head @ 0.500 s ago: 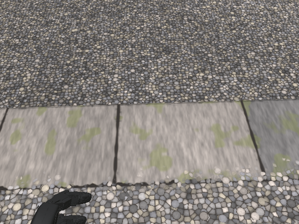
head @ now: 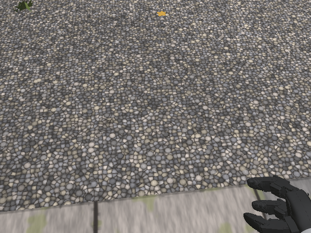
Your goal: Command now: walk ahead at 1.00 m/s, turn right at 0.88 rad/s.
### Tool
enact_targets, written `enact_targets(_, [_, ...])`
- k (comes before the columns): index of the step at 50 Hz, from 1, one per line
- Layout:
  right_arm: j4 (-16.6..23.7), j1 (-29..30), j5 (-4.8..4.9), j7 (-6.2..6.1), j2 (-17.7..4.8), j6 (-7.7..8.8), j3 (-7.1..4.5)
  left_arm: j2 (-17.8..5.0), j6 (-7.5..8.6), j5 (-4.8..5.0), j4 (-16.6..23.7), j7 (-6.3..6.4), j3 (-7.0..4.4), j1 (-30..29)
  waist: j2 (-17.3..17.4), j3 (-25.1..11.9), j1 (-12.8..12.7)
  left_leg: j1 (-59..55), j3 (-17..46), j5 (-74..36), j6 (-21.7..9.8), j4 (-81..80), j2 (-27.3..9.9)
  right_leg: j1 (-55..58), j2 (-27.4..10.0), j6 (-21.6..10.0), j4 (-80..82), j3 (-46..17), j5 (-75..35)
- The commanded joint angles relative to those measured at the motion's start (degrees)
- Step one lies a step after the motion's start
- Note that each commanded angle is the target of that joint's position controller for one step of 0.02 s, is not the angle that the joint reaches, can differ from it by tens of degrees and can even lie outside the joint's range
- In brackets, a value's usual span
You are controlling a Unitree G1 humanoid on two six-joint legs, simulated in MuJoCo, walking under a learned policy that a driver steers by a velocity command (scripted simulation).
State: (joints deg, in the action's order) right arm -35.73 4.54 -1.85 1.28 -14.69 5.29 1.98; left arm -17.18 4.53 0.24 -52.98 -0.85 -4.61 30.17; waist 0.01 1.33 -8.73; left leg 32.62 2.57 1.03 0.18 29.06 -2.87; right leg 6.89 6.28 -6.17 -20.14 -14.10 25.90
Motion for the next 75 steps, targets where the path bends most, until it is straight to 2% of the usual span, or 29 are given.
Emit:
enact_targets(1, [-3.50, -31.36, -1.10, -3.09, -15.58, 0.41, -6.36, -9.06, 1.10, -0.58, 6.50, 0.19, -1.59, -7.62, 1.40, -17.03, 20.40, -47.81, 6.44, 21.61, -2.42, 2.54, -7.00, -26.06, -4.29, -1.93, -38.14, -1.09, -39.67])
enact_targets(2, [-3.51, -32.68, -3.42, -3.11, -19.70, 0.24, -7.29, 1.03, 1.11, 1.88, 9.32, 0.61, 0.72, -1.52, 17.53, -25.10, 14.75, -60.75, 35.81, 37.24, -6.86, -6.29, -25.72, -42.86, 1.43, -0.56, -56.87, 4.42, 4.45])
enact_targets(3, [-3.29, -28.33, -1.77, -2.77, -17.99, -0.44, -7.80, -3.07, 0.42, 1.11, 10.64, 1.16, 1.02, -3.16, 18.71, -23.70, 13.42, -56.11, 48.81, 43.95, -9.32, -13.83, -25.96, -50.23, -2.14, -1.35, -63.30, 7.04, -0.55])
enact_targets(5, [-3.74, -22.25, -1.37, -2.17, -8.30, -0.48, -5.82, -5.25, -0.40, -1.43, 10.43, 0.41, 0.54, -12.57, 4.71, -7.62, 13.50, -40.25, 27.53, 30.44, -8.33, -13.06, -18.19, -51.69, -7.40, -1.26, -60.04, 8.79, -9.89])
enact_targets(8, [-9.39, -27.03, -0.77, -1.32, -4.18, 1.07, -4.63, -0.53, -1.49, -2.71, 12.65, -1.50, 1.79, -15.04, 6.78, -2.10, 9.56, -29.21, 15.47, 10.97, -8.63, -13.84, -11.81, -47.83, -7.87, -0.44, -53.88, 6.04, -7.69])
enact_targets(13, [-10.78, -25.25, 1.57, -1.12, -6.74, 1.76, -5.32, -1.27, -1.60, -3.38, 20.09, -3.21, 3.75, -28.09, 3.88, 4.39, 6.28, -17.72, 6.54, 6.89, -10.54, -21.51, -7.18, -43.84, -10.86, 2.83, -26.29, 11.93, -20.30])
enact_targets(18, [-11.39, -28.85, 2.01, -0.09, -14.70, 1.24, -7.11, -6.14, -1.08, -1.79, 18.48, -2.68, 2.42, -27.51, 2.23, 3.52, 5.65, -18.67, 5.05, -13.92, -9.41, -19.60, -8.88, -21.99, -6.12, 3.09, -14.40, 15.96, -22.39])
enact_targets(20, [-12.55, -31.41, 1.93, -0.31, -14.44, 0.13, -6.95, -8.15, -0.43, -3.51, 13.20, -1.14, 1.05, -12.07, 1.43, -6.72, -1.26, -17.34, 1.39, -22.44, -7.38, 5.62, -5.37, -2.42, -5.37, 1.19, -14.94, 14.73, -18.60])
enact_targets(21, [-11.06, -31.76, 1.73, -0.16, -12.08, 0.05, -6.30, -12.78, -0.51, -4.75, 12.68, 0.02, -0.18, -2.39, -4.26, -14.15, -5.17, -8.02, -1.72, -6.59, -6.50, 26.62, -0.68, 8.89, -17.56, 0.63, -12.16, 1.94, -0.66])
enact_targets(22, [-9.70, -39.43, 3.67, -0.36, -2.89, -0.28, -4.61, -16.37, -0.36, -5.44, 13.61, 0.54, -0.83, -2.54, -17.72, -23.79, 0.52, 4.85, 0.76, 27.12, -6.01, 47.73, 4.38, 16.97, -31.60, -2.65, -2.03, -24.47, 18.56])
enact_targets(23, [-9.80, -34.68, 3.00, -0.91, -8.01, -0.79, -5.84, -12.42, -0.81, -3.28, 13.62, 0.78, -0.55, -6.49, -11.76, -17.76, 1.29, 8.82, 2.89, 20.77, -6.92, 50.19, 2.70, 8.14, -30.37, -2.89, 3.41, -27.93, 13.18])
enact_targets(29, [-10.05, -26.85, 0.07, 0.90, -4.96, -6.10, -6.79, -4.27, 1.73, -0.38, 9.35, 0.03, 0.67, -12.31, -4.34, 2.47, 9.61, 6.38, 2.99, 14.23, -4.81, 36.85, -6.01, -12.56, -24.03, -3.38, 6.52, 4.29, -21.87])
enact_targets(38, [-6.44, -10.44, 0.31, 6.05, -3.48, -4.86, -6.52, -3.72, 5.73, -2.03, 2.17, 2.98, 1.61, -9.35, 0.03, 5.91, 11.52, -6.72, -7.04, -41.52, -9.07, 11.23, -0.83, -22.07, -17.31, 4.03, 1.02, 30.13, -9.66])
enact_targets(42, [-8.82, -11.02, -1.67, 2.98, -5.18, -5.41, -6.46, -6.72, 3.12, -2.13, -0.14, 2.61, 1.98, -3.35, 0.27, 6.42, 10.74, -11.74, -16.18, -32.16, -10.69, 5.19, 4.59, -9.95, -17.67, 5.13, -17.65, 34.50, -40.34])
enact_targets(45, [-16.96, -33.28, -2.55, 0.23, -9.30, -5.74, -8.73, -7.33, -0.04, -1.94, -1.66, 3.55, 1.73, -3.06, -1.08, -1.87, 19.42, -31.87, -12.24, -25.78, -13.17, -4.57, 4.36, -7.72, -18.32, 4.46, -57.36, 30.24, -55.74])
enact_targets(46, [-19.59, -40.58, -2.52, -0.47, -12.47, -5.14, -10.25, -7.21, -1.17, -0.92, -0.42, 2.76, 0.62, -10.55, 5.90, 1.56, 25.65, -42.34, -4.93, -26.48, -19.16, -14.54, 0.88, -23.38, -10.45, 4.96, -87.86, 30.21, -20.95])
enact_targets(47, [-21.47, -42.56, -0.52, -0.68, -21.06, -4.99, -11.66, -3.28, -0.46, -2.69, 4.46, 2.37, 1.37, -14.19, 15.16, 4.18, 21.46, -57.28, -3.92, -52.55, -17.32, 5.98, -1.76, -51.03, -5.14, 5.11, -97.70, 25.81, 19.00])
enact_targets(48, [-20.95, -42.64, 0.26, -0.96, -22.24, -3.85, -11.16, -2.34, 0.85, -2.07, 8.59, 2.55, 2.73, -9.51, 11.40, -5.71, 16.07, -70.37, 10.75, -64.37, -22.72, 12.03, -8.87, -63.71, -8.49, 6.52, -91.17, 17.04, 11.97])
enact_targets(50, [-19.40, -39.35, 1.18, -0.61, -13.19, -3.41, -9.13, -5.72, 2.51, -4.22, 10.05, 2.08, 2.58, -16.71, -7.10, -4.30, 14.49, -60.04, 22.18, -18.09, -21.38, -2.03, -9.12, -65.54, -12.58, 3.81, -72.38, 11.27, -1.91])
enact_targets(51, [-17.48, -31.68, -0.05, -2.00, -16.76, -3.12, -9.90, -4.94, 2.47, -4.14, 9.92, 1.69, 2.79, -14.46, 4.17, -5.87, 10.47, -53.33, 37.34, 2.53, -27.33, -7.41, -16.96, -66.69, -12.70, 5.59, -71.00, 8.12, 0.05])
enact_targets(52, [-15.74, -26.49, 0.55, -2.91, -13.27, -2.18, -8.63, -6.70, 0.86, -4.97, 9.82, 1.22, 2.05, -18.18, -6.40, 0.24, 7.14, -35.40, 36.52, 3.72, -25.87, -12.53, -16.41, -58.17, -16.38, 9.11, -59.52, 6.20, -2.07])
enact_targets(54, [-14.99, -21.90, 0.03, -2.59, -11.15, -0.49, -7.33, -4.93, -0.92, -3.63, 11.20, 0.71, 2.48, -21.84, -7.28, 8.85, 4.33, -9.80, 30.91, -0.33, -25.08, -15.99, -13.37, -43.88, -18.69, 12.28, -44.53, 6.90, -6.69])
enact_targets(60, [-17.30, -27.60, 2.33, -0.14, -11.66, 1.10, -7.73, -2.45, -0.07, -0.83, 11.61, -0.49, 2.33, -27.10, -1.23, 6.20, 9.71, -15.59, 10.47, -18.51, -15.17, -14.76, -1.46, -22.65, -10.44, 3.97, -18.31, 17.87, -27.74])
enact_targets(63, [-17.94, -24.86, -0.22, -0.52, -13.56, 0.29, -8.20, -6.45, -0.35, -1.19, 3.30, 0.48, -0.84, 0.32, 0.67, -7.09, -4.48, -23.92, 2.80, -42.47, -10.88, 19.36, -0.12, -3.33, -3.57, 0.04, -16.08, 21.81, -14.96])
enact_targets(64, [-16.45, -21.47, 0.18, -0.67, -8.43, 0.50, -7.18, -11.80, -0.95, -1.87, 1.01, 0.98, -2.50, 11.96, -6.36, -11.44, -9.97, -13.22, -2.51, -21.98, -7.84, 49.68, 6.83, 4.02, -13.39, -5.45, -12.09, 4.70, 2.60])
enact_targets(65, [-12.62, -27.30, 2.03, 0.56, -1.07, 1.64, -5.51, -10.70, -1.51, -2.14, -0.70, 0.03, -1.79, 7.34, -25.52, -13.67, 1.54, 4.31, 3.13, 22.86, -6.64, 59.23, 14.82, 9.53, -22.48, -10.57, 5.33, -33.92, 14.28])
enact_targets(66, [-11.65, -25.52, 0.61, -0.01, -3.94, 1.47, -5.12, -7.43, -1.62, -1.89, 2.30, -0.79, -1.33, -4.87, -16.18, -4.36, 5.31, 12.54, 2.68, 19.87, -7.83, 58.44, 7.19, 4.05, -23.33, -11.44, 9.15, -35.36, 23.74])
enact_targets(68, [-9.72, -16.82, -1.01, 0.01, -4.58, 1.19, -4.91, -3.33, -1.04, -1.75, 2.81, -0.96, -0.67, -9.10, -0.05, 2.63, 6.54, 9.24, 2.73, 15.57, -6.58, 47.81, 1.98, -9.47, -19.78, -9.72, 7.07, -23.01, 10.82])
enact_targets(75, [-0.94, -0.96, -0.61, 1.49, -3.44, -0.24, -2.03, -5.91, 0.88, -0.58, 1.67, 0.36, -1.29, -6.69, -2.81, 6.58, 7.98, -3.12, -2.65, 5.16, 1.88, 13.18, -0.27, -28.19, -10.33, -9.33, 15.48, -6.96, -10.15])
